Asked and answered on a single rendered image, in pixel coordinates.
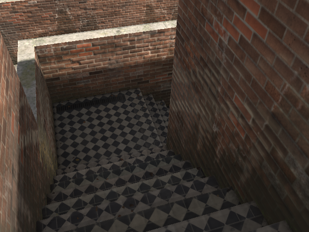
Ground stairs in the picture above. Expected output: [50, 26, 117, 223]
[36, 145, 293, 232]
[143, 94, 170, 146]

